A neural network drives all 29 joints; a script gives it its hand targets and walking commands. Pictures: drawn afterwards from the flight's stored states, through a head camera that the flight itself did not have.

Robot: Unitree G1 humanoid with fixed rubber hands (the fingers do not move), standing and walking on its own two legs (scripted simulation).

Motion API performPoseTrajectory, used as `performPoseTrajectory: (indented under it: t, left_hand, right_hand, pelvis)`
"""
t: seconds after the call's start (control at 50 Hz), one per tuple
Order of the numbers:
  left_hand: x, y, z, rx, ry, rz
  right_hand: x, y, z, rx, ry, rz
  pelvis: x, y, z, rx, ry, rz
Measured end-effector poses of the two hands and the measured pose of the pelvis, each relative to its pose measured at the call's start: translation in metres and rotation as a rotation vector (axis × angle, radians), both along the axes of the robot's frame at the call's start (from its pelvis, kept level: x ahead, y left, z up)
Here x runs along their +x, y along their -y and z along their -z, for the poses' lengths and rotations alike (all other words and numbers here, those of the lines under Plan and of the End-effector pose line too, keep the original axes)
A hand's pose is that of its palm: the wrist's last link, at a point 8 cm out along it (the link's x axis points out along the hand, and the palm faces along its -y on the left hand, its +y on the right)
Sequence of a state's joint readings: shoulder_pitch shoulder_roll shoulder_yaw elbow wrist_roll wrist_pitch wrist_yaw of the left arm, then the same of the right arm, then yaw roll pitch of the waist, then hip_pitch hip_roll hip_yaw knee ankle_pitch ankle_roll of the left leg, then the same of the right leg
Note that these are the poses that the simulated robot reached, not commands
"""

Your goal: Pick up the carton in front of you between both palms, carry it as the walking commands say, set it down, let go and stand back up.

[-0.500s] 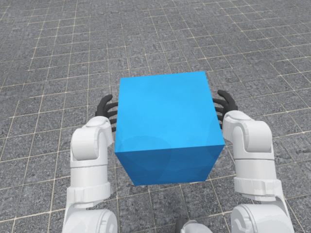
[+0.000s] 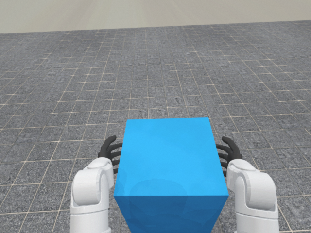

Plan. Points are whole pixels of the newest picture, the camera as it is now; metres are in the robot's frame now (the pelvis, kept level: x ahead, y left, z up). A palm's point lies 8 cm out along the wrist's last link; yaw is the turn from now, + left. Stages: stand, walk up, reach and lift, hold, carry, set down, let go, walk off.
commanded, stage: carry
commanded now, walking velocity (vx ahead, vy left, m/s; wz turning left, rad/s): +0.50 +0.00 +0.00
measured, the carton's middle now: (168, 178) +0.28 +0.00 +0.02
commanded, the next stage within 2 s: none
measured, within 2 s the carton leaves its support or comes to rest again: neither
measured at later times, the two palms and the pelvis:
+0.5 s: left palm (136, 96) +0.54 +0.11 +0.10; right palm (223, 99) +0.54 -0.19 +0.09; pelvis +0.28 -0.03 +0.00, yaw +1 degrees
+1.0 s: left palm (137, 62) +0.86 +0.15 +0.07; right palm (200, 61) +0.85 -0.15 +0.08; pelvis +0.59 +0.00 -0.01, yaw -2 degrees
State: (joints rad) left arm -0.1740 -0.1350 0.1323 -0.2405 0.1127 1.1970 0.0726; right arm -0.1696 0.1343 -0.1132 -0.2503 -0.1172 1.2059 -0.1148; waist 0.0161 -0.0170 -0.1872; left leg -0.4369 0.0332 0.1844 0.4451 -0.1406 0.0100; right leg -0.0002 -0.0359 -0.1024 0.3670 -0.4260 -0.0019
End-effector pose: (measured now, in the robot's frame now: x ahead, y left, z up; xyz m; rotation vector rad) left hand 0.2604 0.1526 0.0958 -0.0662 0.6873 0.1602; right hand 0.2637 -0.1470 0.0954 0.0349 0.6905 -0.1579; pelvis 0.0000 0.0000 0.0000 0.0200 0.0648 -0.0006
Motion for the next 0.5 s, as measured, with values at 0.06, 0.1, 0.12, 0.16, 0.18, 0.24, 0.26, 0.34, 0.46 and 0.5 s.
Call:
performPoseTrajectory:
  t: [0.06,0.1,0.12,0.16,0.18,0.24,0.26,0.34,0.46,0.5]
  left_hand:
    - [0.034,-0.006,0.013,-0.01,-0.015,0.022]
    - [0.052,-0.006,0.015,-0.008,-0.048,0.04]
    - [0.061,-0.005,0.014,-0.011,-0.06,0.045]
    - [0.079,-0.002,0.011,-0.01,-0.07,0.059]
    - [0.089,-0.001,0.009,-0.008,-0.068,0.067]
    - [0.122,0.003,-0.002,-0.004,-0.042,0.075]
    - [0.133,0.005,-0.006,-0.002,-0.03,0.074]
    - [0.181,0.013,-0.018,0.005,0.018,0.059]
    - [0.26,0.037,-0.01,0.035,0.037,0.031]
    - [0.281,0.041,-0.002,0.045,-0.007,0.022]
  right_hand:
    - [0.029,-0.006,0.008,-0.023,-0.015,0.01]
    - [0.042,-0.006,0.011,-0.021,-0.049,0.027]
    - [0.048,-0.005,0.011,-0.019,-0.061,0.036]
    - [0.061,-0.003,0.009,-0.016,-0.071,0.052]
    - [0.07,-0.002,0.006,-0.016,-0.07,0.057]
    - [0.1,0.003,-0.004,-0.013,-0.044,0.065]
    - [0.112,0.004,-0.007,-0.01,-0.031,0.065]
    - [0.164,0.013,-0.017,0.001,0.017,0.053]
    - [0.253,0.036,-0.001,0.028,0.036,0.021]
    - [0.278,0.041,0.008,0.025,-0.008,0.001]
  pelvis:
    - [0.032,-0.009,0.006,0.014,0.001,0.02]
    - [0.049,-0.013,0.001,0.002,-0.002,0.031]
    - [0.057,-0.015,-0.002,-0.004,-0.002,0.033]
    - [0.075,-0.016,-0.008,-0.014,-0.003,0.034]
    - [0.084,-0.016,-0.01,-0.017,-0.004,0.034]
    - [0.114,-0.014,-0.016,-0.024,-0.006,0.032]
    - [0.125,-0.012,-0.017,-0.024,-0.006,0.031]
    - [0.173,0.0,-0.015,-0.019,-0.002,0.027]
    - [0.258,0.028,0.006,-0.024,0.016,0.003]
    - [0.278,0.035,0.005,-0.027,0.01,-0.011]
